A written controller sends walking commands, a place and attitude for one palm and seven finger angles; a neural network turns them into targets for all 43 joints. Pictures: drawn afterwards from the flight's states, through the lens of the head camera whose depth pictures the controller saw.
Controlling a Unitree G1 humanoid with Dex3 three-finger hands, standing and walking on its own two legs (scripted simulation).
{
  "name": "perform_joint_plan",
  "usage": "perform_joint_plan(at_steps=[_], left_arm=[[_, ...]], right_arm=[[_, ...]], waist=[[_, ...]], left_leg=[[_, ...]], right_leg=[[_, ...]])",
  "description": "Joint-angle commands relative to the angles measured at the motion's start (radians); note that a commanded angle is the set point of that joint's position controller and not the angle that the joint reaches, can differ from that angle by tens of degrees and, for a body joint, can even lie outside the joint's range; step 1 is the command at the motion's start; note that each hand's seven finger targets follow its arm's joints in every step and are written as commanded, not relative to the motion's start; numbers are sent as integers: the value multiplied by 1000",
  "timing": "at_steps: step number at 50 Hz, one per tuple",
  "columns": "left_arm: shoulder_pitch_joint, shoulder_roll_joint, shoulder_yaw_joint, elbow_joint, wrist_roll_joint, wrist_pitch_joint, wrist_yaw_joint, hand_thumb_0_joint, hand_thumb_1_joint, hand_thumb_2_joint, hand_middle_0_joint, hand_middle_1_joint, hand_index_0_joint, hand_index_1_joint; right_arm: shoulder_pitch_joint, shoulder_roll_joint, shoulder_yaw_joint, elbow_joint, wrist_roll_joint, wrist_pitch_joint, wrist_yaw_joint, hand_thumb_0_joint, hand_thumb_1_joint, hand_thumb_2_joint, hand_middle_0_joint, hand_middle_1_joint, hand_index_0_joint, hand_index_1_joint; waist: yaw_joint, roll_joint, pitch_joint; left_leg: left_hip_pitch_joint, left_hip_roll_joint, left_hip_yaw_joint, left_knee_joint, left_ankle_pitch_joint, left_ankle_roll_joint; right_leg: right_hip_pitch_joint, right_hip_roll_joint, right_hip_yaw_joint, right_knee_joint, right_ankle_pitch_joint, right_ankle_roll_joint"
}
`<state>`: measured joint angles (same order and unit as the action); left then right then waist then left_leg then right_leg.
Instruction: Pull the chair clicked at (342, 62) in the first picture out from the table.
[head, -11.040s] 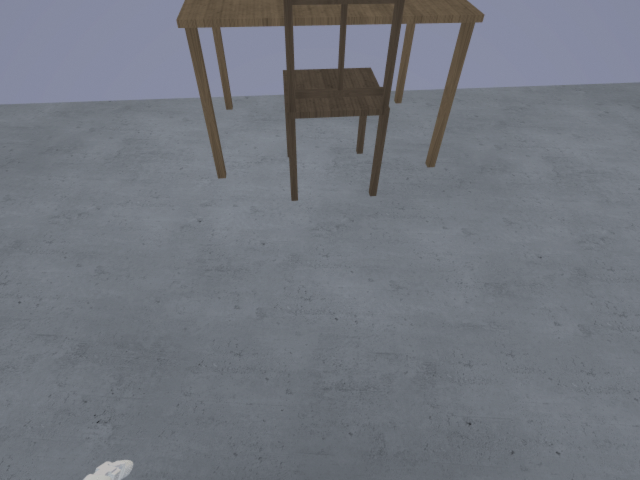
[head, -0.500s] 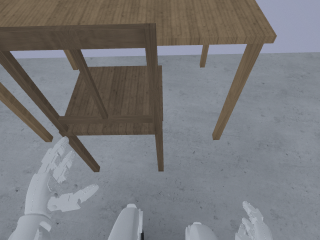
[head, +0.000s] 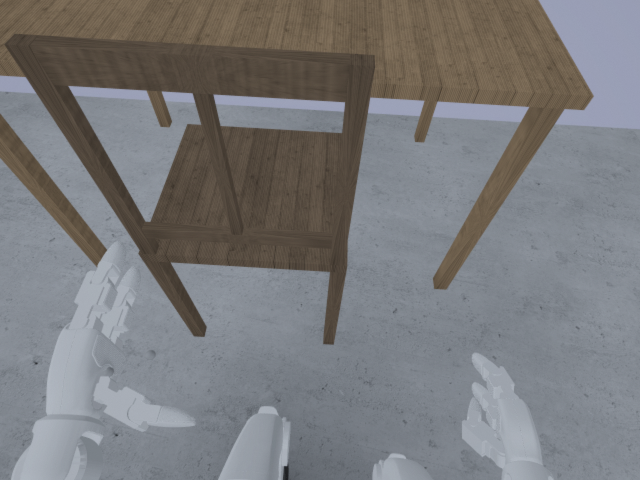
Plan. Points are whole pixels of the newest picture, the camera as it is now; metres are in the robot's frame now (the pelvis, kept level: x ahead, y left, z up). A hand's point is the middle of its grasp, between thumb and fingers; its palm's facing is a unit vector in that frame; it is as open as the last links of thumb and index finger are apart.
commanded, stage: raise the hand toward the chair's back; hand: left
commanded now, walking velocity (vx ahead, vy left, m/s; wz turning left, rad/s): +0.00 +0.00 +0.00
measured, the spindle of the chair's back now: (223, 174) +0.52 +0.20 +0.03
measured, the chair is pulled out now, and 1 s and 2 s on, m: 0.00 0.00 0.00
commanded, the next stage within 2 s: aim the fingers beside a spindle in 0.76 s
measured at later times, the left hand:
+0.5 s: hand (168, 334) +0.26 +0.19 +0.06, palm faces +0.06 -1.00 -0.05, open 16.9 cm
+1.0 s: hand (178, 332) +0.26 +0.18 +0.06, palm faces +0.07 -1.00 -0.05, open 16.9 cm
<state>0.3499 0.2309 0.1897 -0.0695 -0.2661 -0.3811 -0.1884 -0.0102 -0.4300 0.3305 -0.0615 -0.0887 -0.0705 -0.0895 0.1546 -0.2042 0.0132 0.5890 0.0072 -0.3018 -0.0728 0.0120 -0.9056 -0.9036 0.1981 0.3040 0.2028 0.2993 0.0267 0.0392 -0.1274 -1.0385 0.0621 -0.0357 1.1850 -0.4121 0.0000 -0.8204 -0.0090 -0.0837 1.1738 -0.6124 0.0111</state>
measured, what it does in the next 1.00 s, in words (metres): stands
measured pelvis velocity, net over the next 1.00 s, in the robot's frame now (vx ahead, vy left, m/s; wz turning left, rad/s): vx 0.00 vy -0.02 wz -0.01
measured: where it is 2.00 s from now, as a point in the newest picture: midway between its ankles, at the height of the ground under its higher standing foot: outside the picture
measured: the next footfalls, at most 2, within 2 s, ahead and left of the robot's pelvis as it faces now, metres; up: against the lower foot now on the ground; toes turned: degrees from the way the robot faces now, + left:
none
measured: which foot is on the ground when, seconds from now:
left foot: down 0.00-1.00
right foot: down 0.00-1.00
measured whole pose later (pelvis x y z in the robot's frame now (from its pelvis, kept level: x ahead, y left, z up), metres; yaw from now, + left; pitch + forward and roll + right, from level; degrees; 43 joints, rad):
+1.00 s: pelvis +0.00 -0.02 +0.00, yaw +0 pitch +15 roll -2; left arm 0.23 0.24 0.23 0.07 -0.29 -0.36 -0.25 -0.02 -0.50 0.30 -0.06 -0.08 -0.07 -0.08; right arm 0.20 -0.24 0.01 0.63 0.01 -0.30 -0.08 0.01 -0.91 -0.90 0.20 0.30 0.20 0.30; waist 0.02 0.04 -0.13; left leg -1.02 0.08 -0.04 1.16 -0.41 -0.03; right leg -0.82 0.01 -0.08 1.19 -0.62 -0.02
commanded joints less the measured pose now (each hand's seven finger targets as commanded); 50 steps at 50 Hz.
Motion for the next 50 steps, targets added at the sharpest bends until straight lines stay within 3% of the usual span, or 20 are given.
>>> perform_joint_plan(at_steps=[1, 3, 4, 8, 9, 13, 15, 18, 23, 27, 31, 35, 38, 44, 50], left_arm=[[-100, 147, 56, -178, -9, -7, -50, 0, -500, 300, -60, -80, -60, -80], [-119, 198, 119, -224, -15, -15, -39, 0, -500, 300, -60, -80, -60, -80], [-130, 192, 120, -266, -22, -26, -32, 0, -500, 300, -60, -80, -60, -80], [-103, 168, 136, -192, -30, -51, -8, 0, -500, 300, -60, -80, -60, -80], [-107, 145, 111, -179, -33, -51, -14, 0, -500, 300, -60, -80, -60, -80], [-107, 151, 91, -83, -28, -7, -51, 0, -500, 300, -60, -80, -60, -80], [-112, 147, 75, -98, -34, 12, -69, 0, -500, 300, -60, -80, -60, -80], [-120, 187, 119, -130, -42, 14, -65, 0, -500, 300, -60, -80, -60, -80], [-131, 204, 168, -152, -37, -57, -9, 0, -500, 300, -60, -80, -60, -80], [-119, 157, 117, -116, -32, -77, -13, 0, -500, 300, -60, -80, -60, -80], [-113, 152, 88, -87, -32, -38, -47, 0, -500, 300, -60, -80, -60, -80], [-153, 180, 116, -109, -40, -22, -54, 0, -500, 300, -60, -80, -60, -80], [-180, 202, 153, -132, -41, -54, -35, 0, -500, 300, -60, -80, -60, -80], [-152, 144, 100, -74, -39, -62, -46, 0, -500, 300, -60, -80, -60, -80], [-286, 169, 105, -13, -36, -35, -72, 0, -500, 300, -60, -80, -60, -80]], right_arm=[[19, -163, -63, -138, 6, -38, -24, 0, -900, -900, 200, 300, 200, 300], [20, -162, -61, -137, 1, -37, -28, 0, -900, -900, 200, 300, 200, 300], [20, -159, -60, -143, -4, -40, -25, 0, -900, -900, 200, 300, 200, 300], [16, -152, -57, -117, -9, -39, -17, 0, -900, -900, 200, 300, 200, 300], [16, -152, -54, -116, -9, -40, -14, 0, -900, -900, 200, 300, 200, 300], [24, -167, -57, -111, 3, -40, -16, 0, -900, -900, 200, 300, 200, 300], [31, -170, -60, -118, 9, -45, -19, 0, -900, -900, 200, 300, 200, 300], [29, -171, -63, -117, 7, -48, -24, 0, -900, -900, 200, 300, 200, 300], [25, -162, -67, -101, -6, -52, -12, 0, -900, -900, 200, 300, 200, 300], [25, -163, -69, -97, -6, -53, -2, 0, -900, -900, 200, 300, 200, 300], [31, -167, -70, -106, 5, -49, -7, 0, -900, -900, 200, 300, 200, 300], [25, -165, -69, -107, 8, -48, -18, 0, -900, -900, 200, 300, 200, 300], [23, -160, -66, -95, 1, -53, -21, 0, -900, -900, 200, 300, 200, 300], [23, -155, -64, -92, 2, -55, -12, 0, -900, -900, 200, 300, 200, 300], [29, -167, -60, -78, 4, -56, -25, 0, -900, -900, 200, 300, 200, 300]], waist=[[-31, 43, -208], [-11, 76, -269], [-7, 108, -304], [-16, 63, -253], [-24, 59, -240], [-32, 24, -197], [-30, 17, -216], [-18, 29, -241], [-7, 42, -248], [-24, 38, -240], [-28, 6, -230], [-31, -18, -224], [-19, -3, -238], [-27, -7, -232], [-47, -36, -207]], left_leg=[[373, -33, -62, -222, -22, 11], [418, -31, -64, -218, 31, 8], [456, -30, -69, -218, 58, 5], [420, -31, -63, -203, 84, 6], [405, -33, -55, -200, 79, 7], [354, -37, -36, -199, 52, 12], [366, -38, -28, -201, 71, 13], [385, -41, -27, -199, 119, 15], [377, -42, -17, -176, 156, 12], [359, -43, -4, -162, 138, 13], [337, -46, 5, -159, 128, 17], [329, -46, 3, -153, 126, 18], [337, -45, 0, -145, 148, 18], [321, -46, 5, -138, 143, 16], [279, -44, 1, -117, 102, 17]], right_leg=[[-81, 55, 12, -209, 126, -27], [-60, 58, 10, -199, 157, -31], [-61, 55, 9, -193, 172, -33], [-57, 63, 4, -195, 193, -32], [-57, 60, 5, -199, 191, -30], [-42, 59, 25, -230, 172, -24], [-18, 53, 32, -242, 188, -22], [5, 56, 34, -238, 230, -23], [3, 56, 38, -212, 267, -26], [-10, 49, 53, -215, 266, -21], [17, 44, 78, -240, 264, -16], [25, 41, 94, -253, 260, -10], [20, 46, 88, -236, 279, -15], [18, 40, 92, -230, 286, -13], [-25, 37, 111, -238, 226, -10]])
